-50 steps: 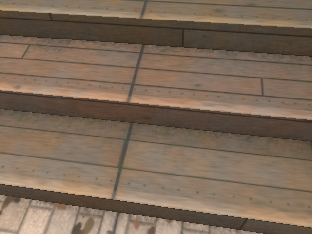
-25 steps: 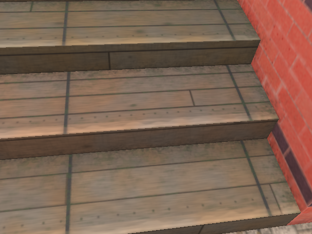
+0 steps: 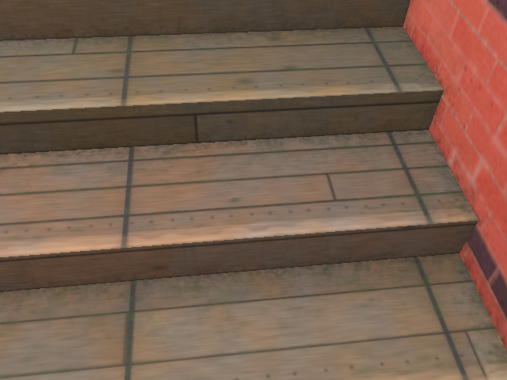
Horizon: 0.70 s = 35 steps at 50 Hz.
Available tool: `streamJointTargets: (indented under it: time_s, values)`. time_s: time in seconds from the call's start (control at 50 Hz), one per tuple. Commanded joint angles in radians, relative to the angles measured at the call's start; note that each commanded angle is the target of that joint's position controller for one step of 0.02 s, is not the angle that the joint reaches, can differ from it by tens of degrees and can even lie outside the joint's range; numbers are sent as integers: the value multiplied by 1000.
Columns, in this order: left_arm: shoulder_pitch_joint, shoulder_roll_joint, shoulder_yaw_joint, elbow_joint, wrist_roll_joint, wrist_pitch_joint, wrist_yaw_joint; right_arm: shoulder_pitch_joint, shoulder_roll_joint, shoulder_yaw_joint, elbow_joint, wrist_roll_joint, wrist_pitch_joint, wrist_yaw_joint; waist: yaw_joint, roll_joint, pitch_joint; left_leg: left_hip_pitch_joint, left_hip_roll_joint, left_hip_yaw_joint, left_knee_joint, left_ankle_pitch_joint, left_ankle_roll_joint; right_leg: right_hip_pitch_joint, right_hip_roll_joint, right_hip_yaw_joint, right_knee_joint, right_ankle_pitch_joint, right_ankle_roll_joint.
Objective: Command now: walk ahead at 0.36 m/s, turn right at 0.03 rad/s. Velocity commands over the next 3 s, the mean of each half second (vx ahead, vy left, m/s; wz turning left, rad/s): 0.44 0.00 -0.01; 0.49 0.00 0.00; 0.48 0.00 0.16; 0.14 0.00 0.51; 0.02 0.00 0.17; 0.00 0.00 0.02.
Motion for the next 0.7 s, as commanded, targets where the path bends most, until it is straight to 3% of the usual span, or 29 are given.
streamJointTargets:
  time_s: [0.02, 0.04, 0.06, 0.08, 0.1, 0.14, 0.2, 0.24, 0.3, 0.32, 0.38, 0.42, 0.46, 0.48, 0.5, 0.52, 0.54, 0.56, 0.58, 0.6, 0.62, 0.64, 0.66, 0.68, 0.7]
  values:
    - [-137, 80, 14, -98, 9, -24, -5, 163, -77, -25, -2, -5, -11, -2, -118, -21, -27, 334, 10, -41, -138, 110, 4, -256, -84, 79, 41, 53, -115]
    - [-140, 3, -10, -139, 27, -39, -5, 243, -195, -49, -7, -7, -11, -10, -125, 255, -60, 457, 232, -375, -279, 84, 97, -435, 39, -45, 372, -87, -28]
    - [-144, 66, 7, -158, 2, -54, 0, 302, -239, -63, 4, -15, -16, 0, -140, 332, -57, 464, 379, -707, -415, -118, 241, -601, 61, -3, 599, -277, -13]
    - [-130, 133, 27, -143, -21, -62, -3, 219, -183, -46, -17, -19, -24, 0, -98, 191, 23, 402, 380, -680, -419, -278, 238, -669, -20, 54, 711, -214, -39]
    - [-138, 139, 30, -130, -22, -64, -9, 158, -136, -33, -34, -18, -27, 0, -76, 139, 69, 356, 330, -579, -423, -283, 200, -687, -57, 42, 726, -112, -60]
    - [-145, 108, 29, -113, 1, -64, -14, 108, -110, -21, -48, -19, -25, -3, -55, 83, 83, 319, 256, -418, -448, -55, 152, -662, -97, 23, 672, 40, -63]
    - [-136, 77, 27, -101, 15, -63, -22, 125, -105, -19, -44, -20, -21, -10, -43, 79, 34, 307, 189, -234, -440, 346, 137, -606, -87, -29, 644, 163, -32]
    - [-182, 55, 20, -119, 19, -60, -17, 144, -105, -19, -37, -15, -12, -17, -53, 66, 29, 305, 174, -170, -435, 486, 141, -607, -79, -49, 557, 205, -4]
    - [-283, 23, 4, -152, 10, -64, -20, 147, -111, -21, -33, -14, 1, -29, -76, 82, 53, 255, 147, -108, -447, 496, 130, -533, -58, -74, 342, 296, 13]
    - [-246, 6, -3, -125, 8, -54, -22, 170, -112, -20, -26, -18, 10, -28, -74, 123, 27, 264, 162, -102, -427, 498, 141, -481, -37, -106, 365, 271, 20]
    - [-301, 23, -4, -146, 6, -40, -34, 201, -103, -17, -19, -4, 25, -29, -88, 114, 67, 334, 242, -177, -398, 514, 174, -551, -37, -112, 385, 173, -13]
    - [-313, 28, -4, -165, 6, -42, -45, 176, -112, -18, -23, -2, 42, -39, -60, 106, 59, 427, 262, -168, -341, 693, 162, -591, -28, -120, 374, 92, -49]
    - [-273, 50, 6, -160, 18, -50, -49, 149, -131, -19, -33, 0, 51, -51, -19, 126, -12, 419, 225, -115, -219, 1056, 129, -415, 25, -152, 288, 103, -81]
    - [-197, 74, 22, -142, 21, -54, -48, 141, -142, -21, -32, 2, 54, -56, 20, 148, -70, 425, 205, -107, -117, 1180, 119, -306, 47, -150, 237, 140, -96]
    - [-60, 87, 35, -108, 19, -59, -46, 85, -156, -25, -37, 12, 56, -58, 106, 159, -115, 363, 180, -90, 19, 1190, 102, -129, 48, -141, 85, 277, -123]
    - [109, 123, 55, -43, 20, -61, -39, 42, -129, -16, -53, 5, 44, -44, 178, 81, -150, 181, 104, -65, 240, 999, 62, 126, 16, -103, -29, 414, -140]
    - [206, 187, 58, 13, 23, -53, -26, 10, 2, 23, -84, -37, 21, -32, 156, -188, -146, -181, -46, -48, 660, -35, 2, 369, -215, 200, -42, 705, -169]
    - [210, 189, 42, 3, 66, -46, -15, 122, 96, 51, -38, -17, -15, -18, 86, -237, -195, -366, -125, -244, 980, -287, -3, 410, -361, 456, 45, 1159, -263]
    - [193, 213, 63, 9, 71, -36, -13, 263, 14, 29, -24, 25, -31, -2, 41, -153, -251, -491, -127, -275, 1088, -248, -27, 422, -441, 539, -59, 753, -431]
    - [157, 144, 53, 28, 40, -25, -16, 144, -38, 20, -39, 39, -23, 1, 50, -63, -106, -653, -63, -159, 1200, -242, -41, 344, -404, 489, -146, 274, -440]
    - [114, 56, 24, 44, 25, -19, -23, 38, -9, 27, -66, 32, -10, -5, 38, 13, -16, -740, -7, -113, 1283, -204, -38, 226, -356, 438, -196, -65, -366]
    - [62, -3, -8, 49, 34, -22, -35, 5, 30, 40, -84, 24, 5, -6, 0, 14, 46, -758, 22, -103, 1359, -163, -40, 79, -301, 393, -215, -172, -315]
    - [36, -28, -24, 74, 34, -19, -40, 6, 73, 56, -104, 16, 18, 3, -45, -22, 100, -792, 42, -92, 1415, -131, -43, -49, -253, 321, -220, -172, -280]
    - [71, -32, -30, 113, 35, -14, -37, -4, 124, 75, -126, 13, 25, 11, -51, -47, 112, -847, 40, -74, 1558, -125, -41, -119, -245, 279, -228, -122, -271]
    - [115, -24, -33, 149, 37, -11, -34, -3, 162, 89, -138, 24, 32, 8, -56, -61, 107, -910, 35, -77, 1684, -129, -37, -151, -254, 244, -221, -80, -261]
Next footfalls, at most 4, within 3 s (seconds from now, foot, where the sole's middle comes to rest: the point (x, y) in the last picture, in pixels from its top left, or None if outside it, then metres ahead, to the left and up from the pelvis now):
0.02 left None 0.06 0.10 -0.77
0.54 right None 0.31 -0.09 -0.77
0.96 left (214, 349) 0.54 0.12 -0.63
1.52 right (313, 190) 0.93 -0.12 -0.48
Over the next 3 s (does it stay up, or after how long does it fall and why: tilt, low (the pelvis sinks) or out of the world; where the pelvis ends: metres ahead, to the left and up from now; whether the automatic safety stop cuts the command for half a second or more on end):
stays up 0.91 0.04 0.30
